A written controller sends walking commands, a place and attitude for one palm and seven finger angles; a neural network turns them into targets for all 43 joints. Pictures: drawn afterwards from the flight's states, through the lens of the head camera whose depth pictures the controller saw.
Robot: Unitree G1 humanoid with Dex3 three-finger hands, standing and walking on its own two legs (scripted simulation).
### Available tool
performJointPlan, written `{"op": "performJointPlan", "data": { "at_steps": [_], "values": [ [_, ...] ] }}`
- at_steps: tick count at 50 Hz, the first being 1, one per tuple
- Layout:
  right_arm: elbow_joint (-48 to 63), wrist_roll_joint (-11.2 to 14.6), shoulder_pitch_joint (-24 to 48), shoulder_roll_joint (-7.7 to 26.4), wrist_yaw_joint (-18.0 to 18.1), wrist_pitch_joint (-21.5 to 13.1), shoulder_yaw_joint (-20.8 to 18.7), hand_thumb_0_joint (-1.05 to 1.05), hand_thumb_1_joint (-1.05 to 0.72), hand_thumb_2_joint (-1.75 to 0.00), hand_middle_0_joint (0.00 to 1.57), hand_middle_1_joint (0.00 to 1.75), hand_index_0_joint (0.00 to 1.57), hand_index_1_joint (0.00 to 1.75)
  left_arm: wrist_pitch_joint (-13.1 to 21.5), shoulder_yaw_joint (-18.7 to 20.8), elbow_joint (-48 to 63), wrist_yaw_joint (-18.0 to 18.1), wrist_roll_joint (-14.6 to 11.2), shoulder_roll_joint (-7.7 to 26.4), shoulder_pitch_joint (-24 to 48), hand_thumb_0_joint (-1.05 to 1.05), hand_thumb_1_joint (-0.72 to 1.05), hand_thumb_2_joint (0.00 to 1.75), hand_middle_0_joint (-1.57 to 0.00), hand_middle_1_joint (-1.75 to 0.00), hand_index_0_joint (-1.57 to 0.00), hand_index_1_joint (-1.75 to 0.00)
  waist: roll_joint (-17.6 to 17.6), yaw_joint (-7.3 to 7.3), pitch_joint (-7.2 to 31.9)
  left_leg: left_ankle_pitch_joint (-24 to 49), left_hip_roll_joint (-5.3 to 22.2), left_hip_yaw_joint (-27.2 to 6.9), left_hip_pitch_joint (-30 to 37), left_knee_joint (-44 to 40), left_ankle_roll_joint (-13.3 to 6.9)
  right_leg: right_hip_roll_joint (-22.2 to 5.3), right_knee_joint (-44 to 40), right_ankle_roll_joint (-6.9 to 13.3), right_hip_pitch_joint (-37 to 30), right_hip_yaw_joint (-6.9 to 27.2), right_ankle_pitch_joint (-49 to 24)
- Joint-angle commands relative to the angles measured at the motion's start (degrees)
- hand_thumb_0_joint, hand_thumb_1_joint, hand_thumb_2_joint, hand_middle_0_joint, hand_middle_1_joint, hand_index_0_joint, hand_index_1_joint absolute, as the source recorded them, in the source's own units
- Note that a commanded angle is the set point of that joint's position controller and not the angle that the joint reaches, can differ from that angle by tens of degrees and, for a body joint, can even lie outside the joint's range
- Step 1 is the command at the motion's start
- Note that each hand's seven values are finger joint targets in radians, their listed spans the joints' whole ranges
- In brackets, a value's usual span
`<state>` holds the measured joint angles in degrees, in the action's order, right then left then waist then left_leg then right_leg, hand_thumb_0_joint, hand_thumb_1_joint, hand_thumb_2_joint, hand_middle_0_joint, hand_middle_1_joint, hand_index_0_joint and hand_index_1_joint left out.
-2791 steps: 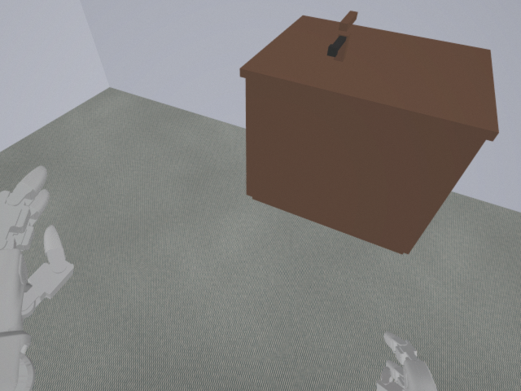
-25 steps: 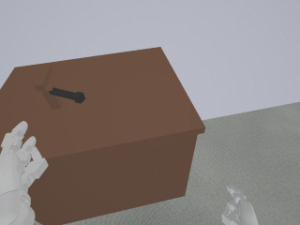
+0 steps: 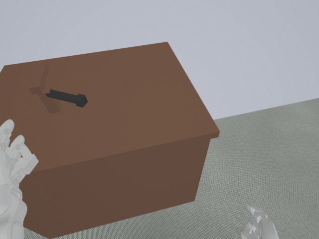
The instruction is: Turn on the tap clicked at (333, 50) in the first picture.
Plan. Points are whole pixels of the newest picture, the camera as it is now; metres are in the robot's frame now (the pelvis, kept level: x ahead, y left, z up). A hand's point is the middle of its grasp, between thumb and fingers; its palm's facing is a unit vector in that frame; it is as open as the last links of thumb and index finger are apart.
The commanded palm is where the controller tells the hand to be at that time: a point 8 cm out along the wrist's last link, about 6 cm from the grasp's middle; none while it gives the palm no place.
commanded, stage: reach beside the lever's end, fingers flat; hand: left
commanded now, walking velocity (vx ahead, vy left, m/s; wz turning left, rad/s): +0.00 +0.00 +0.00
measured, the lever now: (80, 100) +0.48 +0.30 +0.08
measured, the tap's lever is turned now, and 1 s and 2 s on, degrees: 57 57 57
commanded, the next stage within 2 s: push the lever round in 1.38 s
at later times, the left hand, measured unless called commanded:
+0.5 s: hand (25, 141) +0.30 +0.37 +0.10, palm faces +0.55 -0.83 -0.10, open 7.7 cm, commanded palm +0.26 +0.40 +0.10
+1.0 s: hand (28, 124) +0.37 +0.41 +0.08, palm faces +0.54 -0.84 -0.10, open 7.8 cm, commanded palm +0.32 +0.45 +0.08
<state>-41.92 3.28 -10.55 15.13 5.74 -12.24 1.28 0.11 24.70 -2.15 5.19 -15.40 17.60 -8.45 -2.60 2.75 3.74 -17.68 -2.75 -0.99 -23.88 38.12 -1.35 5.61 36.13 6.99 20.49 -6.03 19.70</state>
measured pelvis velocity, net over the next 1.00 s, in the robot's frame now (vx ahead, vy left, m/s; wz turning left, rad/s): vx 0.00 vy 0.06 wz -0.01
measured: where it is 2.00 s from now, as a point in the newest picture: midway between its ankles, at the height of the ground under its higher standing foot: outside the picture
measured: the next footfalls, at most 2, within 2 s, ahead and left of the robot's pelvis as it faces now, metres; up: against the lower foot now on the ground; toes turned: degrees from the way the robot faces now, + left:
none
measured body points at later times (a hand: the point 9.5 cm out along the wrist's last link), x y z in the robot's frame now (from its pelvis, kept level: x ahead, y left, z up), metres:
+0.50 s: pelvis +0.00 +0.04 +0.00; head +0.02 +0.03 +0.45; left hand +0.27 +0.41 +0.11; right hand +0.14 -0.22 -0.10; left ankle +0.02 +0.11 -0.72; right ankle -0.01 -0.03 -0.72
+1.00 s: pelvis +0.00 +0.06 +0.00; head +0.05 +0.07 +0.44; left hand +0.33 +0.45 +0.09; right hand +0.09 -0.21 -0.11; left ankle +0.02 +0.11 -0.72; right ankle -0.01 -0.03 -0.72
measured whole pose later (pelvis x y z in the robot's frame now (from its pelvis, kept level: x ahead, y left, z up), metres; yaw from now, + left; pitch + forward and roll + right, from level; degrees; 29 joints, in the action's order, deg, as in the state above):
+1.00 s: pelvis +0.00 +0.06 +0.00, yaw -1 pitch +10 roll -3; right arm -40.6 1.0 -17.1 16.4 4.0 -4.9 1.5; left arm 12.3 31.3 -42.0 -0.1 -8.9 28.5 21.1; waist -1.6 -1.6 4.3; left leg -18.2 -4.3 0.5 -32.2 41.0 -5.6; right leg 3.9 37.4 3.1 28.0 -4.9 19.1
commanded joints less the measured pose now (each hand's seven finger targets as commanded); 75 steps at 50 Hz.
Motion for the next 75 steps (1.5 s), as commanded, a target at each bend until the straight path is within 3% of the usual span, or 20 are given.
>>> {"op": "performJointPlan", "data": {
  "at_steps": [1,6,9,11,13,15,22,25,30,37,39,41,44,49,54,55,58,63,69,75],
  "values": [
    [8.65,-0.08,5.80,6.40,0.55,-3.02,-2.21,0.00,-0.90,-0.90,0.20,0.30,0.20,0.30,5.83,5.66,9.65,-0.39,0.31,15.62,14.25,0.00,0.90,0.90,-0.18,-0.25,-0.18,-0.25,-0.90,-0.40,9.22,7.69,1.51,-2.73,0.21,-3.23,-0.87,-8.25,-7.12,-7.22,-6.74,11.87,-15.44],
    [8.81,0.04,5.11,7.09,0.81,-2.43,-2.19,0.00,-0.90,-0.90,0.20,0.30,0.20,0.30,5.91,6.19,2.15,-1.43,0.36,17.16,18.34,0.00,0.90,0.90,-0.18,-0.23,-0.18,-0.23,1.83,-0.61,8.43,6.43,1.50,-2.86,-0.94,-3.61,-1.12,-7.75,-7.48,-7.25,-5.68,11.48,-12.95],
    [8.48,-0.08,4.55,7.38,0.79,-1.94,-2.26,0.00,-0.90,-0.90,0.20,0.30,0.20,0.30,6.32,8.04,0.04,-1.25,1.33,20.27,21.08,0.00,0.90,0.90,-0.18,-0.22,-0.18,-0.22,-0.70,-0.68,8.98,6.81,1.61,-2.88,-0.26,-3.61,-1.16,-7.37,-7.19,-6.76,-5.00,10.93,-12.29],
    [8.95,-0.47,3.85,7.32,0.55,-1.91,-2.38,0.00,-0.90,-0.90,0.20,0.30,0.20,0.30,7.47,7.11,0.30,-1.31,1.50,19.38,22.40,0.00,0.90,0.90,-0.17,-0.22,-0.17,-0.22,-1.98,-0.62,10.99,8.33,1.42,-2.91,1.83,-4.06,-1.25,-6.30,-6.35,-6.21,-4.65,9.30,-12.71],
    [8.92,-0.70,3.26,7.70,0.55,-1.69,-2.44,0.00,-0.90,-0.90,0.20,0.30,0.20,0.30,8.22,8.04,-2.18,-1.46,1.39,20.29,22.53,0.00,0.90,0.90,-0.17,-0.21,-0.17,-0.21,0.24,-0.81,10.76,8.59,1.48,-3.11,1.44,-4.05,-1.35,-5.89,-6.12,-6.27,-4.30,8.87,-13.11],
    [8.81,-0.66,2.72,7.65,0.41,-1.39,-2.39,0.00,-0.90,-0.90,0.20,0.30,0.20,0.30,9.33,7.03,-1.91,-1.69,1.95,20.03,25.18,0.00,0.90,0.90,-0.17,-0.21,-0.17,-0.21,-2.43,-1.22,11.73,9.61,1.40,-3.09,2.80,-4.29,-1.29,-5.36,-5.53,-5.90,-3.53,7.85,-13.09],
    [8.67,-0.99,0.63,8.51,0.34,-0.41,-2.86,0.00,-0.90,-0.90,0.20,0.30,0.20,0.30,10.23,8.97,-7.29,-2.85,1.98,22.21,25.91,0.00,0.90,0.90,-0.16,-0.19,-0.16,-0.19,-2.09,-1.03,11.99,11.90,1.65,-4.07,4.01,-4.61,-0.48,-4.39,-5.03,-5.31,-1.80,6.27,-13.16],
    [8.51,-1.11,0.05,8.59,0.30,-0.02,-2.77,0.00,-0.90,-0.90,0.20,0.30,0.20,0.30,11.37,6.48,-7.49,-3.10,2.60,20.78,30.05,0.00,0.90,0.90,-0.16,-0.18,-0.16,-0.18,-3.08,-2.25,11.65,11.74,1.90,-4.65,5.36,-4.69,-0.11,-4.13,-4.82,-5.25,0.43,5.83,-11.79],
    [7.55,-1.31,-1.38,9.25,0.53,0.80,-2.87,0.00,-0.90,-0.90,0.20,0.30,0.20,0.30,12.83,6.72,-11.82,-3.14,3.59,23.00,36.19,0.00,0.90,0.90,-0.16,-0.17,-0.16,-0.17,-3.63,-3.22,11.76,9.81,2.27,-6.30,6.02,-5.02,0.63,-3.75,-4.48,-4.99,3.34,5.29,-8.61],
    [7.18,-1.84,-3.77,10.01,0.35,2.61,-2.99,0.00,-0.90,-0.90,0.20,0.30,0.20,0.30,14.05,7.34,-19.05,-3.81,4.63,25.90,42.12,0.00,0.90,0.90,-0.15,-0.15,-0.15,-0.15,-3.06,-3.77,13.67,11.24,2.68,-7.48,6.27,-4.51,1.47,-3.40,-3.51,-4.94,5.09,4.81,-8.38],
    [6.95,-2.00,-4.61,10.12,0.10,3.06,-3.20,0.00,-0.90,-0.90,0.20,0.30,0.20,0.30,15.09,8.52,-19.54,-3.65,5.45,27.45,42.40,0.00,0.90,0.90,-0.15,-0.15,-0.15,-0.15,-5.82,-3.09,15.35,14.19,3.08,-7.96,8.22,-4.14,1.99,-3.32,-3.01,-4.66,5.63,4.81,-9.00],
    [6.89,-2.13,-5.54,10.36,-0.28,3.56,-3.16,0.00,-0.90,-0.90,0.20,0.30,0.20,0.30,15.30,6.92,-22.24,-3.87,5.66,26.46,44.09,0.00,0.90,0.90,-0.15,-0.15,-0.15,-0.15,-4.93,-4.00,14.98,13.91,3.37,-8.73,8.32,-4.05,2.38,-3.16,-2.72,-4.82,7.37,4.56,-8.24],
    [6.72,-2.30,-6.71,10.86,-0.55,4.56,-3.42,0.00,-0.90,-0.90,0.20,0.30,0.20,0.30,15.81,10.04,-25.92,-3.91,6.02,29.54,42.69,0.00,0.90,0.90,-0.15,-0.15,-0.15,-0.15,-4.41,-3.06,15.28,16.44,3.30,-8.38,7.28,-3.41,2.34,-3.07,-2.54,-4.72,6.75,4.60,-9.24],
    [6.50,-2.45,-8.75,11.41,-1.08,6.33,-3.67,0.00,-0.90,-0.90,0.20,0.30,0.20,0.30,17.11,12.17,-29.88,-5.15,6.37,33.08,45.60,0.00,0.90,0.90,-0.15,-0.15,-0.15,-0.15,-3.84,-3.53,16.25,19.25,3.19,-7.50,5.62,-1.73,2.20,-2.78,-1.60,-4.88,6.89,4.74,-11.00],
    [7.10,-2.42,-9.76,11.61,-1.74,7.32,-4.13,0.00,-0.90,-0.90,0.20,0.30,0.20,0.30,18.81,11.30,-28.84,-6.28,6.28,32.20,44.61,0.00,0.90,0.90,-0.15,-0.15,-0.15,-0.15,-5.92,-3.61,18.46,21.01,3.83,-8.64,7.98,-1.26,2.66,-2.40,-1.05,-4.85,8.66,4.66,-9.83],
    [7.15,-2.47,-9.80,11.56,-1.78,7.42,-4.11,0.00,-0.90,-0.90,0.20,0.30,0.20,0.30,18.85,9.43,-28.95,-6.58,6.02,30.22,45.74,0.00,0.90,0.90,-0.15,-0.15,-0.15,-0.15,-5.42,-4.56,17.66,20.43,3.85,-8.62,7.94,-1.22,2.62,-2.36,-1.18,-5.00,9.49,4.65,-9.56],
    [6.85,-2.40,-9.93,11.87,-1.65,7.73,-4.13,0.00,-0.90,-0.90,0.20,0.30,0.20,0.30,19.15,9.52,-29.56,-7.00,5.63,30.84,47.66,0.00,0.90,0.90,-0.15,-0.15,-0.15,-0.15,-4.96,-4.98,16.97,16.91,3.83,-9.03,7.01,-1.62,2.53,-2.27,-1.23,-4.88,10.30,4.55,-8.28],
    [7.22,-2.60,-9.97,11.68,-1.84,8.14,-4.40,0.00,-0.90,-0.90,0.20,0.30,0.20,0.30,18.96,12.58,-27.84,-6.05,5.78,32.75,42.57,0.00,0.90,0.90,-0.15,-0.15,-0.15,-0.15,-5.21,-3.32,18.17,20.09,3.96,-9.03,7.90,-1.76,2.86,-2.15,-1.41,-4.80,8.71,4.61,-8.87],
    [7.17,-2.30,-9.24,11.36,-1.48,8.57,-3.90,0.00,-0.90,-0.90,0.20,0.30,0.20,0.30,18.79,11.12,-27.32,-6.05,6.19,32.08,45.96,0.00,0.90,0.90,-0.15,-0.15,-0.15,-0.15,-6.31,-4.73,15.69,17.11,4.01,-8.76,6.66,-1.83,2.33,-2.29,-1.36,-4.88,9.78,4.75,-8.29],
    [7.33,-2.46,-9.70,11.27,-1.56,8.39,-4.18,0.00,-0.90,-0.90,0.20,0.30,0.20,0.30,18.61,10.70,-26.85,-6.61,5.57,30.56,43.31,0.00,0.90,0.90,-0.15,-0.15,-0.15,-0.15,-5.57,-4.26,17.96,22.07,4.29,-9.22,9.20,-1.20,2.92,-2.22,-1.34,-4.92,9.65,4.69,-9.61]
  ]
}}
